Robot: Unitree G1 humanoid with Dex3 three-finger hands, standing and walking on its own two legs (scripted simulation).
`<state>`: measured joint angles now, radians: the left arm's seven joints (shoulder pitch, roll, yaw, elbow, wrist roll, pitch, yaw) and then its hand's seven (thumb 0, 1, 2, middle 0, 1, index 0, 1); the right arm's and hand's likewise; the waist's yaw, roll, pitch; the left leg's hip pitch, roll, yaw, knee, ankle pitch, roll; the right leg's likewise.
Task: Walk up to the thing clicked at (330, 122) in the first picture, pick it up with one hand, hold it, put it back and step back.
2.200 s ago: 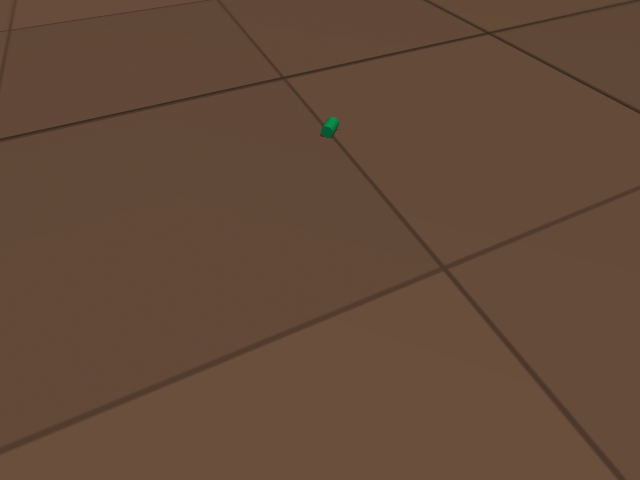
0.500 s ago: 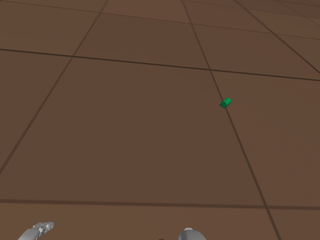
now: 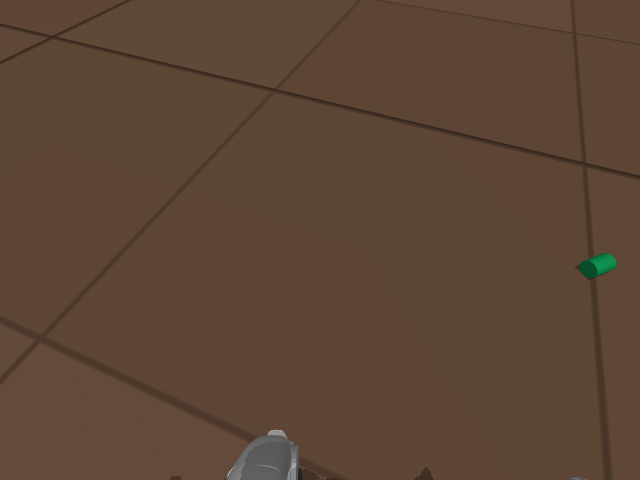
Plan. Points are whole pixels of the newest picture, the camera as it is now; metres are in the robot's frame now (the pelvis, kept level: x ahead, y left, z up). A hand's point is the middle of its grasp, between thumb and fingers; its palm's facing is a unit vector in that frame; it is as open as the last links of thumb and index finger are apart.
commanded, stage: walk up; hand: left
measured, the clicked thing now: (597, 265) +1.10 -0.99 -0.74
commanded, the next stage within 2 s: none
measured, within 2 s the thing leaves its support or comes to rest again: neither
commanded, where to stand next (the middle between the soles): +0.89 -1.40 m, yaw +30 degrees
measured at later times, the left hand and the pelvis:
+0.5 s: hand (286, 352) +0.33 +0.11 -0.16, palm faces +0.07 -0.94 -0.34, open 7.4 cm; pelvis +0.22 -0.20 -0.04, yaw +10 degrees
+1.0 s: hand (406, 361) +0.35 -0.10 -0.18, palm faces +0.23 -0.93 -0.30, open 7.4 cm; pelvis +0.39 -0.37 -0.02, yaw +18 degrees
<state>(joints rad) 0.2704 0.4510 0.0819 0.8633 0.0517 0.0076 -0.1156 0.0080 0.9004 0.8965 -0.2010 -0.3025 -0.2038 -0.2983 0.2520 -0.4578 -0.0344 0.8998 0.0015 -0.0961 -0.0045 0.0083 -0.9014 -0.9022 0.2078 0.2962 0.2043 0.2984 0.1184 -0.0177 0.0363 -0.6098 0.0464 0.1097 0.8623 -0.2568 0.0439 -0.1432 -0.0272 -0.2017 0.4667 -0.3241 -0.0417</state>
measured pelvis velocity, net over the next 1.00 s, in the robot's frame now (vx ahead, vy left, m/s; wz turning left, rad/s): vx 0.39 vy -0.37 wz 0.31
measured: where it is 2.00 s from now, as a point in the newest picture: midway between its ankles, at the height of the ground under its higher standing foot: (564, 365)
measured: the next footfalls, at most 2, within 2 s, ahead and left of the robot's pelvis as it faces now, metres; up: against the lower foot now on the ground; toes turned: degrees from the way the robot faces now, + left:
left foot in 0.10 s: +0.21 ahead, +0.06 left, +0.00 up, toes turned +9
right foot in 0.52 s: +0.40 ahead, -0.37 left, +0.00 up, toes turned +8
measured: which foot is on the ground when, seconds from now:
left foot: up 0.00-0.08, down 0.10-0.52, up 0.54-0.88, down 0.90-1.00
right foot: down 0.00-0.12, up 0.14-0.50, down 0.52-0.90, up 0.92-1.00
